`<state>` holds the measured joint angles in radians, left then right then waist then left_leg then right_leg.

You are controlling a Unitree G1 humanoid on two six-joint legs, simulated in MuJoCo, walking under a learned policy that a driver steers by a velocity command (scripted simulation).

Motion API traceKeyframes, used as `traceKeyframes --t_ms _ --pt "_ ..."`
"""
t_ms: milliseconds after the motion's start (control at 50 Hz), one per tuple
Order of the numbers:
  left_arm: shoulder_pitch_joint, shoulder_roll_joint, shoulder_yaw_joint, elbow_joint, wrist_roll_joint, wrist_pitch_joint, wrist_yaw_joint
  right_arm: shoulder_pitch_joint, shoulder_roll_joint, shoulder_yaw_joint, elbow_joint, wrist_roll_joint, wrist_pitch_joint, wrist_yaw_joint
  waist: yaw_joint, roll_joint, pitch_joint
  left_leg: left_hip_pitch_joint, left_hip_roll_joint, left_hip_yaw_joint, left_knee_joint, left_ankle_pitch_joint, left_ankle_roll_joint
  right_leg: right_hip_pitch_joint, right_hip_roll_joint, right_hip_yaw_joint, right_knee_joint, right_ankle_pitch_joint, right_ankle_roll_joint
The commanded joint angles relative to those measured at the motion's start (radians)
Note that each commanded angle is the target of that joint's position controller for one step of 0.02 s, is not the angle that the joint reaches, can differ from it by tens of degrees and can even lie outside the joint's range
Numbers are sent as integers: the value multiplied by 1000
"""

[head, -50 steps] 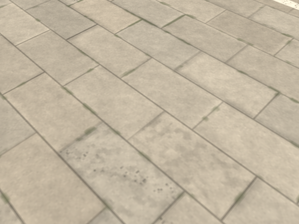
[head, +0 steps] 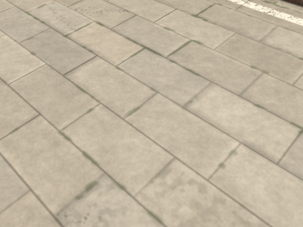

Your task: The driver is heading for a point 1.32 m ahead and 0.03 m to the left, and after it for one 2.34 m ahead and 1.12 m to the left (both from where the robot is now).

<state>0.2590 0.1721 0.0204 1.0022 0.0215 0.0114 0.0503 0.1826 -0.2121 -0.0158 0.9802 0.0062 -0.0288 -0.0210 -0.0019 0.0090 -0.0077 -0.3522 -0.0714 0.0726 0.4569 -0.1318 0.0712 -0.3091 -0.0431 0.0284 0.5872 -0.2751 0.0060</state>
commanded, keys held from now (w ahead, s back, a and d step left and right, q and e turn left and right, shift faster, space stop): shift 0.36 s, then w+shift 0.64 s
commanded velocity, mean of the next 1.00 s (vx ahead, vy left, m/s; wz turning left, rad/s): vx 0.43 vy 0.00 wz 0.00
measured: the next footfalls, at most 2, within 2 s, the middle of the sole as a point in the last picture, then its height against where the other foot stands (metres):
left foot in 0.94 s outside the picture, level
right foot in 1.44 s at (165, 151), level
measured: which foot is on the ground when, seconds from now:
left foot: down 0.00-0.58, up 0.60-0.92, down 0.94-1.00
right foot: down 0.00-0.94, up 0.96-1.00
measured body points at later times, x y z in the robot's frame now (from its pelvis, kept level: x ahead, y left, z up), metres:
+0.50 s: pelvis +0.07 -0.02 +0.00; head +0.07 -0.02 +0.45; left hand +0.05 +0.22 -0.15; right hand +0.11 -0.26 -0.14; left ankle +0.08 +0.08 -0.73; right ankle +0.02 -0.13 -0.73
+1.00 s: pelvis +0.33 +0.03 -0.02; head +0.37 +0.03 +0.42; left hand +0.23 +0.27 -0.17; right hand +0.55 -0.21 -0.12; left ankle +0.43 +0.11 -0.73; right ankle +0.08 -0.13 -0.66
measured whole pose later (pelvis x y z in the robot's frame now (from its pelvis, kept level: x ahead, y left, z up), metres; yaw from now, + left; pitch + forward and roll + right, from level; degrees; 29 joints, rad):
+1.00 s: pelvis +0.33 +0.03 -0.02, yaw +0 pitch +2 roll +0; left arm 0.49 0.20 0.06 1.09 0.01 -0.10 -0.01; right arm 0.01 -0.25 -0.05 0.81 -0.05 -0.07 0.04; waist 0.05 -0.01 0.04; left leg -0.53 0.00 0.13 0.70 -0.21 0.11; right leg -0.01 -0.06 0.04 0.90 -0.47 -0.05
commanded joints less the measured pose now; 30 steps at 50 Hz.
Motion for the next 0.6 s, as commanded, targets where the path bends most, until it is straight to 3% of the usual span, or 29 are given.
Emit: traceKeyframes --t_ms 20,60,100,160,260,360,380,400,420,440,460,500,520,560,580,600 --pt "92 113 25 19 -7 -19 1 13 -95 -24 -38 -3 0 -19 -10 -156 105 61 90 -111 -105 -270 -21 -138 -37 63 -278 -317 -81" --pt "37 102 27 16 -9 -44 -2 41 -73 -22 -20 -17 2 -22 -38 -170 72 162 83 -88 -49 -156 -15 -163 -39 71 -308 -281 -52" --pt "41 89 28 20 -17 -57 -2 56 -72 -22 -2 -22 5 -19 -35 -105 63 160 90 -95 -54 -141 -5 -131 -30 59 -282 -221 -42" --pt "91 78 27 35 -20 -58 0 34 -76 -22 6 -12 4 -16 -4 -19 67 93 104 -115 -85 -184 12 -47 -6 25 -230 -111 -40" --pt "130 77 24 52 -20 -58 -4 34 -64 -17 22 -6 -3 -10 5 -8 16 131 103 -111 -51 -38 16 17 1 8 -189 34 -42" --pt "137 69 20 61 -21 -51 -7 49 -66 -15 41 -2 4 -11 2 -5 8 165 105 -108 -19 85 22 38 8 -3 -174 115 -35" --pt "173 71 24 77 -27 -48 -6 88 -75 -21 62 5 8 -12 4 -5 -32 177 81 -88 -9 -174 35 50 30 -27 -161 -93 -53" --pt "177 90 32 72 -36 -47 -7 108 -102 -33 68 19 8 -11 -3 -7 15 131 84 -108 -18 -478 53 -1 29 -14 -149 -323 -84" --pt "164 97 35 54 -45 -56 -7 116 -122 -40 63 30 -2 -8 -7 17 89 78 132 -185 -56 -669 80 -81 5 21 -140 -471 -116" --pt "142 92 34 34 -53 -75 -9 121 -131 -44 51 39 -21 -5 -14 39 137 59 190 -277 -108 -728 109 -139 -24 52 -125 -482 -137" --pt "104 77 32 13 -59 -98 -12 126 -137 -49 44 42 -42 -1 -23 58 153 86 246 -362 -165 -679 130 -169 -31 42 -106 -368 -140" --pt "56 43 29 -9 -47 -127 -26 147 -163 -65 38 34 -64 6 -25 117 91 154 347 -522 -271 -626 176 -154 -7 -28 -16 -133 -133" --pt "58 40 30 -13 -45 -131 -32 124 -164 -67 19 31 -67 7 -8 118 66 127 367 -559 -301 -632 183 -98 2 -41 2 -99 -144" --pt "158 46 35 15 -45 -135 -33 -15 -149 -62 -50 38 -65 9 77 91 60 -41 302 -438 -280 -564 123 113 -2 -49 -105 -112 -177" --pt "278 66 43 58 -40 -137 -27 -135 -127 -55 -102 43 -64 13 146 52 72 -222 208 -290 -176 -465 56 309 -22 -19 -219 -138 -197" --pt "445 145 64 93 33 -131 -47 -185 -36 -44 -127 -19 -47 38 204 -244 46 -477 68 -63 156 -401 2 554 -180 296 -441 -402 -229"
Keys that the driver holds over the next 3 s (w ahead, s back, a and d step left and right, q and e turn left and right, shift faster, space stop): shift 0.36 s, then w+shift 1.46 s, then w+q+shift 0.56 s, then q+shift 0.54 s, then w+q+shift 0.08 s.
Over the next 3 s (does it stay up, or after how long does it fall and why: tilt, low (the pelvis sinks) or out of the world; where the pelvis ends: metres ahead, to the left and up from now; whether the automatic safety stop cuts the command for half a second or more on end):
stays up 1.99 0.27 0.00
